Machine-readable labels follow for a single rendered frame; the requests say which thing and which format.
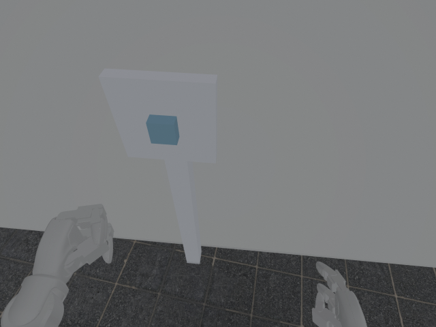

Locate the robot right hand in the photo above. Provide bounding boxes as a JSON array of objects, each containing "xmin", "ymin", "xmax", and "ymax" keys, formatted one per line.
[{"xmin": 312, "ymin": 262, "xmax": 367, "ymax": 327}]

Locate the button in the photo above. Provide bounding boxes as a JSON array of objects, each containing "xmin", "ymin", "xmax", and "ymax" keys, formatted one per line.
[{"xmin": 146, "ymin": 114, "xmax": 179, "ymax": 145}]

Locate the robot left hand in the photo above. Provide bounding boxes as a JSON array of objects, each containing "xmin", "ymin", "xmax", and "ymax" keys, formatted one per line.
[{"xmin": 32, "ymin": 204, "xmax": 114, "ymax": 284}]

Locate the robot left forearm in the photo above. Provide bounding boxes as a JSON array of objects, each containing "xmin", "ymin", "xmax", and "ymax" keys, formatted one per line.
[{"xmin": 1, "ymin": 274, "xmax": 69, "ymax": 327}]

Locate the panel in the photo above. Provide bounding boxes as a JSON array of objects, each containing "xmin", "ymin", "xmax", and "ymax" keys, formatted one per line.
[{"xmin": 99, "ymin": 68, "xmax": 217, "ymax": 264}]

